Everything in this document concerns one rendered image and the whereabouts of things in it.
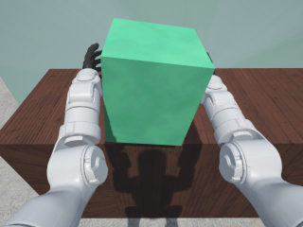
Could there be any pedestal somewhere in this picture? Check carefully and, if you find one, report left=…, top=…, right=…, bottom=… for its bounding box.
left=0, top=68, right=303, bottom=218

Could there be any right robot hand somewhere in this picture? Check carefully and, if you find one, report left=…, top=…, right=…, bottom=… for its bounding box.
left=206, top=52, right=216, bottom=76

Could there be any carton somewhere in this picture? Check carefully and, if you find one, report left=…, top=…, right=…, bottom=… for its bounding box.
left=100, top=18, right=215, bottom=146

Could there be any robot left upper arm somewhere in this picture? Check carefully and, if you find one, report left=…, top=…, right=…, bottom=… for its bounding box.
left=1, top=144, right=108, bottom=227

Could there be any left robot forearm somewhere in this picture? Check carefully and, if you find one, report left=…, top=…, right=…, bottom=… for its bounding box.
left=46, top=68, right=103, bottom=183

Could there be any left robot hand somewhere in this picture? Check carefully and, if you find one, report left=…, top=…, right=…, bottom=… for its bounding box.
left=82, top=43, right=102, bottom=79

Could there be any robot right upper arm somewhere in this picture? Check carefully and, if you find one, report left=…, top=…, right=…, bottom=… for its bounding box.
left=219, top=139, right=303, bottom=227

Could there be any right robot forearm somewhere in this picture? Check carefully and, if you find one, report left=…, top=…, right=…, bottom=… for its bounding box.
left=200, top=75, right=282, bottom=172

